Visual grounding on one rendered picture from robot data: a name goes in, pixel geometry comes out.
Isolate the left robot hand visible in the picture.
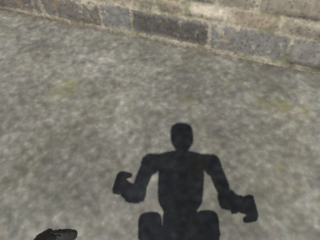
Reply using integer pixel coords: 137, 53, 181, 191
34, 228, 78, 240

